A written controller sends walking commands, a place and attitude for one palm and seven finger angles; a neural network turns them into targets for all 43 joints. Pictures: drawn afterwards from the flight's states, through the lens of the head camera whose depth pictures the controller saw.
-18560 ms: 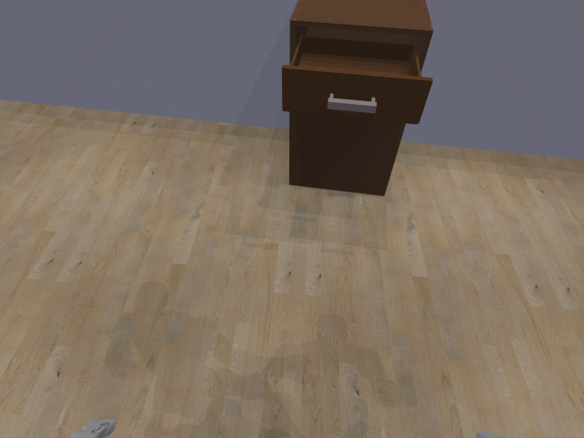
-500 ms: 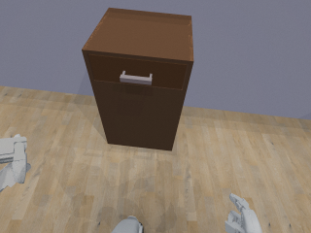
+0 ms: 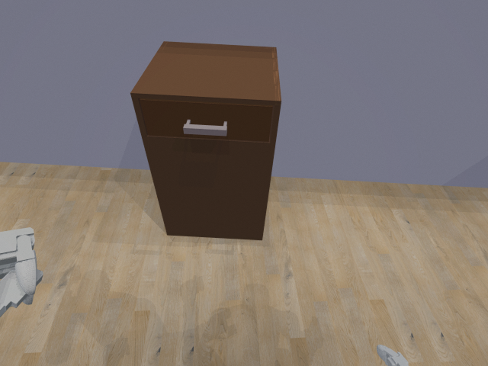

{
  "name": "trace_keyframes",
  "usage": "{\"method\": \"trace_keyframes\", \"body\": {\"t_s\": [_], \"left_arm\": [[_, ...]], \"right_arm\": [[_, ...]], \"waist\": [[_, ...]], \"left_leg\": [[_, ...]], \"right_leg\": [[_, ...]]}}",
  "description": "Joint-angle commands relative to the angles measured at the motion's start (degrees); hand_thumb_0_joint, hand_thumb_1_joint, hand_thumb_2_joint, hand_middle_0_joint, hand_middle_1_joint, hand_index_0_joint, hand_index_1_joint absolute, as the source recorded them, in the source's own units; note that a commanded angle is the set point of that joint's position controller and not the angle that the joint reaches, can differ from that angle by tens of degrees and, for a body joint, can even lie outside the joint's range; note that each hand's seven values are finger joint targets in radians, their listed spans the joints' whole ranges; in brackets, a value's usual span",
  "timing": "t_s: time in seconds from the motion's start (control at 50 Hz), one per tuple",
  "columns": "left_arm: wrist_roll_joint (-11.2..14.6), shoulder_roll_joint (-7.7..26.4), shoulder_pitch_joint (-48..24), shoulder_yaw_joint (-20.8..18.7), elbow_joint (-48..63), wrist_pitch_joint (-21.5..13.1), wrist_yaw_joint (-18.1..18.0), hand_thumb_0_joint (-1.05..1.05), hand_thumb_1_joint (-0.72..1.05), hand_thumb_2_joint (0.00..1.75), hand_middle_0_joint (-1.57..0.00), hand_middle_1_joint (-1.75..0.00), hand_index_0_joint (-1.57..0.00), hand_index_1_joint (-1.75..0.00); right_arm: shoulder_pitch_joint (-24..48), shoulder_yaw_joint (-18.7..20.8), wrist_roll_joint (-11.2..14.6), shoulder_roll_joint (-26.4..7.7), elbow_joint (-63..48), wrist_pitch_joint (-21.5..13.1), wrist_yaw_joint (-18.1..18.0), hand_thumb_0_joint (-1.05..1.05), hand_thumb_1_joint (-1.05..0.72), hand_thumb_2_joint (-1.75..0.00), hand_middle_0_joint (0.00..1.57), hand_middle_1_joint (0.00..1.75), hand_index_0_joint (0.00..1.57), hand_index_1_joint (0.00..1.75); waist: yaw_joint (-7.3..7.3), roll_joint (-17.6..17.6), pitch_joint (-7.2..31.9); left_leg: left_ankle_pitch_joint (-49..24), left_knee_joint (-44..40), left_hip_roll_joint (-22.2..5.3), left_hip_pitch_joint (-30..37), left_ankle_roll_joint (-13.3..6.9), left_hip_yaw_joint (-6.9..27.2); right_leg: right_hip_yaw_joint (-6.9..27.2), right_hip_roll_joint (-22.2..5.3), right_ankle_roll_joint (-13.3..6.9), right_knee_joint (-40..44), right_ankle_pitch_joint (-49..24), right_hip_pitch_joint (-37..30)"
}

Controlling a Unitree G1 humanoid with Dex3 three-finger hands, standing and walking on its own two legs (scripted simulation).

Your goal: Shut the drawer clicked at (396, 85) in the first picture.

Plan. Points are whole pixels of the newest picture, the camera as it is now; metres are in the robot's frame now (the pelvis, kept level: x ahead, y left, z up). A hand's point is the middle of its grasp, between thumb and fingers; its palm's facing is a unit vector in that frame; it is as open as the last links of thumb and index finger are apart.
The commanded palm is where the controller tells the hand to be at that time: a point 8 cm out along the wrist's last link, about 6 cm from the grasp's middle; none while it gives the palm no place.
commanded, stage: stop stepping back and stand still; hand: left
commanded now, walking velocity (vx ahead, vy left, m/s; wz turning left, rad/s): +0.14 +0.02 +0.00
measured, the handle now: (206, 126) +0.84 +0.18 -0.08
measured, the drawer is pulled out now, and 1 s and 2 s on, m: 0.00 0.00 0.00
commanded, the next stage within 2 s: let the arm hang, fingers relaxed in 0.38 s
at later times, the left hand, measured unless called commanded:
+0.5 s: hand (36, 287) +0.17 +0.26 +0.15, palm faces +0.43 -0.78 -0.46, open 3.2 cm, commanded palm none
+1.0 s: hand out of the picture -0.05 +0.21 -0.17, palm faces +0.10 -0.97 -0.24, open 4.7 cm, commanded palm none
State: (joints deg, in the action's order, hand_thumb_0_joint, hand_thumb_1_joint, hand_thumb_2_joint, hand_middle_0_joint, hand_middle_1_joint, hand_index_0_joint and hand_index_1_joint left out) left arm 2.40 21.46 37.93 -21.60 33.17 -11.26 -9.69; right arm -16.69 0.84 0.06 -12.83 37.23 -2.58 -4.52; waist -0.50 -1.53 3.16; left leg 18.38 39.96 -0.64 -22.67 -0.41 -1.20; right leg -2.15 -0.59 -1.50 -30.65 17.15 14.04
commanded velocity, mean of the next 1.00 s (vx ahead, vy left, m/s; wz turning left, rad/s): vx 0.04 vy -0.01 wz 0.00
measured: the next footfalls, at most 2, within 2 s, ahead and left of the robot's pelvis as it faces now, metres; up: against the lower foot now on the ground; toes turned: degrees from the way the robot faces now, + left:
left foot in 0.04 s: +0.05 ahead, +0.13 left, +0.00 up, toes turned +4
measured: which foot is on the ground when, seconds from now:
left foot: up 0.00-0.02, down 0.04-1.00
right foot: down 0.00-1.00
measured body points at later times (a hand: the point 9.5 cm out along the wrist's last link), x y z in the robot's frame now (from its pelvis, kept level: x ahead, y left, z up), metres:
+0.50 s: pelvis -0.01 +0.00 -0.01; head -0.01 +0.00 +0.44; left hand +0.14 +0.30 +0.17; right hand +0.15 -0.22 -0.10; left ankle +0.01 +0.13 -0.74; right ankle -0.01 -0.10 -0.74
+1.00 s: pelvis -0.01 +0.01 +0.00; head +0.03 +0.02 +0.45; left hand -0.05 +0.26 -0.15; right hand +0.01 -0.22 -0.15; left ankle +0.01 +0.13 -0.74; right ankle -0.01 -0.10 -0.74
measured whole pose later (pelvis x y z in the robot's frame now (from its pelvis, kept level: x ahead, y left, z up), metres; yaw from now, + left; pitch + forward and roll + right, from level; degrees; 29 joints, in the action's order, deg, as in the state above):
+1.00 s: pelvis -0.01 +0.01 +0.00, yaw +4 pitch -1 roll -1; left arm -0.9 11.6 17.7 -1.6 -61.8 1.3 -1.4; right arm -16.3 0.6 -0.9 -9.1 59.8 1.7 -1.6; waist -0.8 0.6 -5.0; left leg 12.3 27.6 -0.4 -14.6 -0.4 0.4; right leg -4.2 -0.2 -0.6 -25.2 14.3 10.2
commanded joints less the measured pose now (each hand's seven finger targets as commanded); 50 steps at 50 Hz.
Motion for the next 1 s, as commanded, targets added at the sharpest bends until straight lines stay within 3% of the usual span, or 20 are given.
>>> {"method": "trace_keyframes", "body": {"t_s": [0.0, 0.02, 0.08, 0.16, 0.2, 0.24, 0.28, 0.34, 0.38, 0.44, 0.46, 0.48, 0.52, 0.56, 0.6, 0.66, 0.74, 0.8, 0.82, 0.98], "left_arm": [[-0.99, 8.3, -8.11, -2.93, 9.47, -4.12, -0.82, 0.0, 0.9, 0.9, -1.4, -1.6, -1.4, -1.6], [-0.72, 9.25, -7.75, -3.3, 11.0, -4.23, -0.55, 0.0, 0.9, 0.9, -1.4, -1.6, -1.4, -1.6], [-1.41, 9.97, -5.32, -5.56, 13.54, -4.92, -0.33, 0.0, 0.9, 0.9, -1.4, -1.6, -1.4, -1.6], [-1.4, 9.24, -1.58, -6.55, 11.7, -4.68, -0.78, 0.0, 0.9, 0.9, -1.4, -1.6, -1.4, -1.6], [-0.86, 8.87, -0.9, -6.42, 9.79, -4.44, -0.66, 0.0, 0.9, 0.9, -1.4, -1.6, -1.4, -1.6], [-0.37, 9.15, -2.26, -6.29, 9.82, -4.11, -0.86, 0.0, 0.9, 0.9, -1.4, -1.6, -1.4, -1.6], [-0.08, 8.67, -4.39, -5.9, 7.9, -4.11, -1.09, 0.0, 0.9, 0.9, -1.4, -1.6, -1.4, -1.6], [0.04, 8.16, -5.07, -5.09, 8.52, -4.18, -0.86, 0.0, 0.9, 0.9, -1.4, -1.6, -1.4, -1.6], [-0.02, 8.95, -4.88, -5.96, 10.52, -4.81, -0.64, 0.0, 0.9, 0.9, -1.4, -1.6, -1.4, -1.6], [-1.42, 8.7, -7.2, -5.53, 12.67, -4.81, -0.31, 0.0, 0.9, 0.9, -1.4, -1.6, -1.4, -1.6], [-6.12, -3.57, -11.17, 15.36, -37.9, 6.05, 8.12, 0.0, 0.9, 0.9, -1.4, -1.6, -1.4, -1.6], [-4.52, -5.53, -8.41, 15.14, -40.56, 10.35, 9.27, 0.0, 0.9, 0.9, -1.36, -1.56, -1.36, -1.56], [-4.87, -5.04, -13.04, 16.2, -44.8, 10.55, 9.59, 0.0, 0.9, 0.9, -1.28, -1.47, -1.28, -1.47], [-4.57, -3.62, -16.88, 15.98, -51.06, 10.69, 9.33, 0.0, 0.9, 0.9, -1.2, -1.38, -1.2, -1.38], [-4.32, -2.88, -18.9, 16.43, -58.75, 11.25, 8.86, 0.0, 0.9, 0.9, -1.12, -1.3, -1.12, -1.3], [-3.64, -3.12, -21.4, 17.54, -69.16, 11.89, 8.48, 0.0, 0.9, 0.9, -1.0, -1.17, -1.0, -1.17], [-3.25, -5.25, -20.38, 17.63, -79.78, 11.59, 8.18, 0.0, 0.9, 0.9, -0.84, -0.99, -0.84, -0.99], [-3.12, -4.59, -21.32, 18.44, -84.63, 11.52, 8.53, 0.0, 0.9, 0.9, -0.72, -0.86, -0.72, -0.86], [-3.17, -4.5, -21.43, 18.56, -85.81, 11.52, 8.57, 0.0, 0.9, 0.9, -0.68, -0.82, -0.68, -0.82], [-2.87, -5.86, -19.2, 19.81, -93.77, 11.08, 8.22, 0.0, 0.9, 0.9, -0.36, -0.47, -0.36, -0.47]], "right_arm": [[8.77, 2.04, -0.3, -7.46, -9.99, -7.11, -1.42, 0.0, -0.9, -0.9, 0.2, 0.3, 0.2, 0.3], [8.89, 2.28, 0.06, -8.24, -10.98, -7.62, -1.45, 0.0, -0.9, -0.9, 0.2, 0.3, 0.2, 0.3], [8.87, 1.02, 0.04, -6.17, -10.51, -7.68, -0.73, 0.0, -0.9, -0.9, 0.2, 0.3, 0.2, 0.3], [8.35, 1.58, -0.15, -5.81, -10.85, -7.67, -0.07, 0.0, -0.9, -0.9, 0.2, 0.3, 0.2, 0.3], [7.91, 2.16, -0.38, -5.51, -10.93, -6.98, 0.11, 0.0, -0.9, -0.9, 0.2, 0.3, 0.2, 0.3], [7.27, 2.24, -0.31, -4.87, -10.06, -6.29, 0.36, 0.0, -0.9, -0.9, 0.2, 0.3, 0.2, 0.3], [6.54, 1.79, -0.46, -4.76, -9.22, -5.93, 0.57, 0.0, -0.9, -0.9, 0.2, 0.3, 0.2, 0.3], [8.59, 1.27, -0.34, -5.41, -9.75, -6.12, -0.2, 0.0, -0.9, -0.9, 0.2, 0.3, 0.2, 0.3], [9.26, 1.3, -0.06, -6.14, -10.39, -6.57, -0.34, 0.0, -0.9, -0.9, 0.2, 0.3, 0.2, 0.3], [9.91, 0.45, -0.14, -4.84, -10.23, -7.06, -0.31, 0.0, -0.9, -0.9, 0.2, 0.3, 0.2, 0.3], [10.54, 4.39, -1.21, -12.72, 4.39, -7.59, 4.82, 0.0, -0.9, -0.9, 0.2, 0.3, 0.2, 0.3], [6.47, 3.46, -0.24, -6.77, 3.17, -3.76, 4.72, 0.0, -0.9, -0.9, 0.2, 0.3, 0.2, 0.3], [3.23, 2.62, -1.19, -4.17, 2.29, -1.95, 4.37, 0.0, -0.9, -0.9, 0.2, 0.3, 0.2, 0.3], [3.59, 2.45, -1.64, -5.11, 2.27, -0.04, 4.27, 0.0, -0.9, -0.9, 0.2, 0.3, 0.2, 0.3], [4.66, 2.34, -1.99, -5.55, 3.63, 1.1, 4.07, 0.0, -0.9, -0.9, 0.2, 0.3, 0.2, 0.3], [4.86, 1.35, -1.96, -5.35, 7.79, 1.81, 3.56, 0.0, -0.9, -0.9, 0.2, 0.3, 0.2, 0.3], [4.22, 1.13, -1.75, -3.59, 12.25, 2.41, 2.74, 0.0, -0.9, -0.9, 0.2, 0.3, 0.2, 0.3], [2.43, 0.93, -1.47, -2.85, 15.0, 2.72, 2.58, 0.0, -0.9, -0.9, 0.2, 0.3, 0.2, 0.3], [1.73, 1.08, -1.39, -3.1, 15.46, 2.9, 2.49, 0.0, -0.9, -0.9, 0.2, 0.3, 0.2, 0.3], [-2.71, 0.7, -0.9, -1.97, 21.59, 2.73, 2.18, 0.0, -0.9, -0.9, 0.2, 0.3, 0.2, 0.3]], "waist": [[0.94, 4.25, -4.98], [0.79, 5.09, -4.41], [1.13, 13.53, -4.83], [0.65, 9.84, -3.2], [1.03, 1.34, -3.78], [1.49, -8.14, -4.28], [2.1, -6.93, -3.37], [1.82, 1.63, -4.89], [1.16, 8.67, -3.44], [0.77, 12.37, -5.37], [2.3, 6.17, -5.29], [0.82, 1.05, -0.45], [1.63, -12.54, 2.71], [1.18, -16.41, 2.07], [0.62, -11.95, 1.48], [0.27, 5.98, -0.39], [-0.25, 12.11, -1.16], [0.22, 12.03, -2.29], [0.23, 7.99, -3.21], [0.66, 1.83, -4.03]], "left_leg": [[1.18, -18.33, -4.75, 8.13, -3.92, 5.36], [-3.64, -18.89, -7.18, 8.65, -4.61, 8.82], [17.96, -28.09, -9.62, -1.38, -5.61, 14.24], [17.93, -23.26, -7.12, -5.9, -3.94, 8.66], [12.66, -11.65, -2.25, -4.89, -1.81, 3.21], [3.4, 4.59, -0.13, -4.67, -0.53, -0.44], [2.24, 2.42, -1.42, 0.18, -0.71, 0.01], [2.63, -14.44, -3.52, 9.13, -2.8, 4.12], [6.84, -21.75, -10.19, 6.48, -5.33, 14.82], [9.54, -24.95, -10.88, 0.07, -5.6, 13.89], [-11.64, -10.21, -6.07, -1.37, -3.7, 9.21], [-15.14, -6.52, -4.48, 1.96, -1.96, 3.24], [-11.26, -1.08, -1.97, 3.61, -1.12, 2.25], [-10.58, -0.98, -0.34, 2.35, -1.27, 1.9], [-17.33, -4.23, -0.88, 5.69, -1.71, 2.53], [-26.2, -10.79, -4.77, 7.94, -3.38, 6.71], [-18.66, -14.15, -5.07, 7.82, -2.92, 6.69], [-11.1, -16.69, -4.82, 7.51, -2.57, 6.78], [-10.13, -17.15, -5.23, 7.8, -2.69, 7.26], [-11.04, -18.46, -5.15, 11.36, -2.43, 5.69]], "right_leg": [[6.58, -5.36, -0.14, 7.1, 6.9, 4.59], [4.28, -2.8, 0.77, 2.66, 0.75, 3.52], [-0.03, 0.54, 1.85, -3.43, 6.34, -0.9], [0.23, 1.01, 0.57, 1.78, 7.23, -7.43], [9.45, -3.33, -2.38, 9.87, 17.15, -2.48], [23.64, -13.41, -7.71, 16.96, 21.46, 1.23], [19.15, -14.34, -7.91, 14.57, 16.8, 3.94], [7.3, -5.46, -2.22, 5.13, 11.51, 8.28], [2.0, -0.06, 1.2, -1.76, 4.54, 4.83], [1.03, 0.15, 1.76, -2.6, 1.19, -1.15], [1.09, -3.86, 1.47, -5.9, -12.22, 3.82], [3.73, -5.6, 0.95, -2.72, -16.78, 1.49], [6.58, -9.29, -2.19, 0.05, -26.0, 0.57], [5.91, -10.59, -4.09, 0.41, -31.26, -2.41], [4.5, -9.23, -3.22, -0.83, -31.76, -2.78], [1.84, -4.32, -0.21, -0.67, -14.62, -1.78], [2.32, -3.92, -0.74, 5.18, -8.55, -4.74], [2.67, -3.96, -1.27, 7.82, -6.16, -5.02], [2.27, -3.75, -1.26, 8.52, -5.44, -4.39], [2.52, -4.49, -1.27, 10.61, -5.8, -3.55]]}}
